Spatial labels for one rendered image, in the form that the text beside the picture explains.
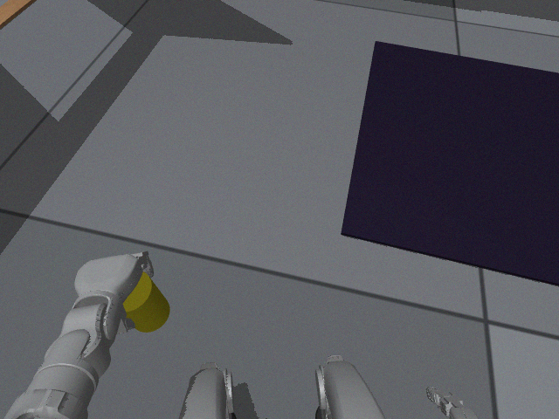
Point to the can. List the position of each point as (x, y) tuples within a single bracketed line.
[(146, 306)]

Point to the left robot arm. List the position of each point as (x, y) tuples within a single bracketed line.
[(67, 379)]

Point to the left robot hand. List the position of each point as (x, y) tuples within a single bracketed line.
[(117, 274)]

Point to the right robot hand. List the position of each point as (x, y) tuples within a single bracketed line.
[(450, 404)]

